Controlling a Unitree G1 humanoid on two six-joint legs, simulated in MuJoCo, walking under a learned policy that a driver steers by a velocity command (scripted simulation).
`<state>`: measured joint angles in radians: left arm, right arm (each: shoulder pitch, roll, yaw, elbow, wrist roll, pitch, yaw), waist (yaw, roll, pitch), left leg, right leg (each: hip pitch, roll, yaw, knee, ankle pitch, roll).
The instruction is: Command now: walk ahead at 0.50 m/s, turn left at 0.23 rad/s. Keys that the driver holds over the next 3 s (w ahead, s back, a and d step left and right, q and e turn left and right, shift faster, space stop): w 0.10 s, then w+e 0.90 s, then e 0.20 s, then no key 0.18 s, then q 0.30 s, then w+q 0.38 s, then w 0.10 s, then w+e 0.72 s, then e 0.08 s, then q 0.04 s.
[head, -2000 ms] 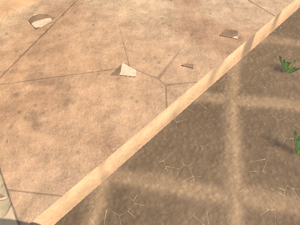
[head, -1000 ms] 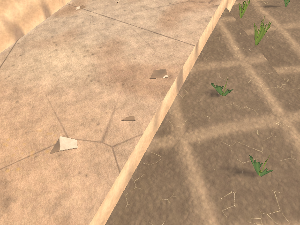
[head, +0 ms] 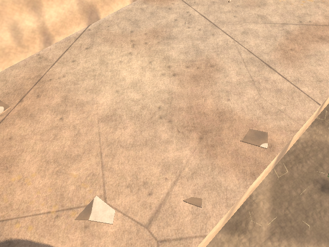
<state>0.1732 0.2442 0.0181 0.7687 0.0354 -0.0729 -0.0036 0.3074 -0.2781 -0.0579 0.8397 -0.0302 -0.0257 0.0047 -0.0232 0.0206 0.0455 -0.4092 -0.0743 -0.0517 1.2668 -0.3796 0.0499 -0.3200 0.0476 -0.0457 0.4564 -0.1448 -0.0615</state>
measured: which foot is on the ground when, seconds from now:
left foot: up 0.00-0.42, down 0.44-1.00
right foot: down 0.00-0.46, up 0.48-1.00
